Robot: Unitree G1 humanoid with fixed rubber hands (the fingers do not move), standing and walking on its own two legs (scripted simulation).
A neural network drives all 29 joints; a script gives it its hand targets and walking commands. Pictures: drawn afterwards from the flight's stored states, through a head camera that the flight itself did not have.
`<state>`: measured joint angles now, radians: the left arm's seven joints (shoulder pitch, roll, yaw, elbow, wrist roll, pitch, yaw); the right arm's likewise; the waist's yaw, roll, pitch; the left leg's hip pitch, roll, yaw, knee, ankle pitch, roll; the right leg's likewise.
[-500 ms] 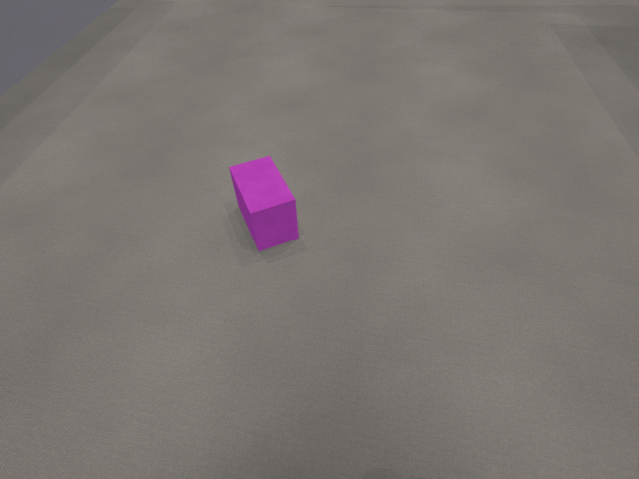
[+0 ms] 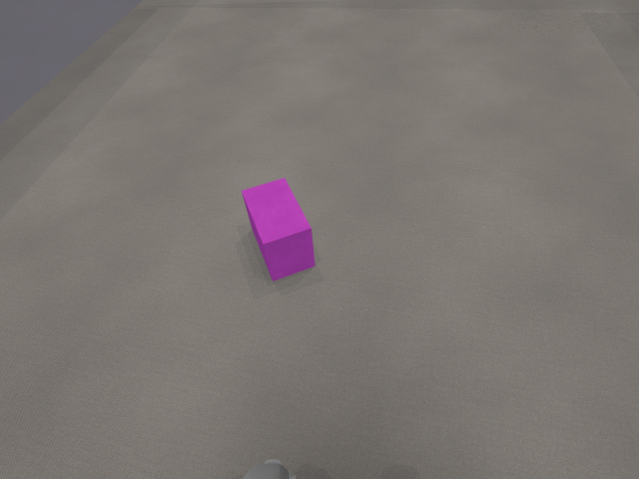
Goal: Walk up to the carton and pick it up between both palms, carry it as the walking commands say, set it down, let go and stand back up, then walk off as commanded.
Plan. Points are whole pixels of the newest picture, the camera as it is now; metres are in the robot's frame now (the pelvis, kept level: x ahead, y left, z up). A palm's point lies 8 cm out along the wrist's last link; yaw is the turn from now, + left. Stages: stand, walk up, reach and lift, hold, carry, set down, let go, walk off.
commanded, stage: walk up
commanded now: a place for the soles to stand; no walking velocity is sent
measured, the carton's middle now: (278, 228) +1.06 +0.19 -0.65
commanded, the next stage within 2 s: none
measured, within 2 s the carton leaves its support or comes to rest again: neither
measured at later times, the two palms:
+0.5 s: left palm (65, 474) +0.16 +0.34 -0.06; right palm (553, 421) +0.21 -0.30 -0.12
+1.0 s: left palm (91, 343) +0.34 +0.38 -0.07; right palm (497, 335) +0.34 -0.26 -0.12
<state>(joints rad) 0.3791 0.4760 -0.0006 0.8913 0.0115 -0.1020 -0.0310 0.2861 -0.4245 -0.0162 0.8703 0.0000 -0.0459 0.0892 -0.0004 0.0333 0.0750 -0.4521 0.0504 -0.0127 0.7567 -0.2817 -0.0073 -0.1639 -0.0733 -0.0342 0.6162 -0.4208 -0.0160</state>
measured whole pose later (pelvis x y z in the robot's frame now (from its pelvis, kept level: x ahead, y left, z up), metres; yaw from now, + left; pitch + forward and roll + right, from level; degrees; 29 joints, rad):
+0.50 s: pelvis +0.14 +0.01 +0.00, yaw +2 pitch -3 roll +2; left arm 0.35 0.46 0.00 0.87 0.01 -0.10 -0.01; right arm 0.28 -0.43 -0.02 0.87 0.00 -0.04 0.06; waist 0.00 0.04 0.06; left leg -0.43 0.00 -0.01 0.96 -0.36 0.00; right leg -0.26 -0.08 -0.04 0.66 -0.35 -0.02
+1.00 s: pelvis +0.26 +0.04 -0.01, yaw +5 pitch +1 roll +1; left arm 0.20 0.46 0.00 0.86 0.01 -0.10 -0.02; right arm 0.29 -0.43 -0.02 0.87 0.00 -0.04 0.06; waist 0.00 0.03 0.03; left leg -0.36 0.00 -0.02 0.72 -0.36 0.01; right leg -0.42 -0.07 -0.04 0.71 -0.38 -0.02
